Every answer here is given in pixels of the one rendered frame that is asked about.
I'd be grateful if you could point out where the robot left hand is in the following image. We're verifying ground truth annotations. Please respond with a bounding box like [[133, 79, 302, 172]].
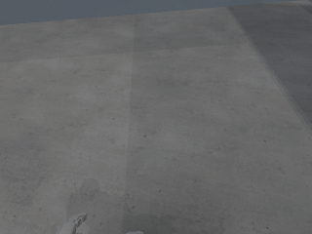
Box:
[[58, 213, 88, 234]]

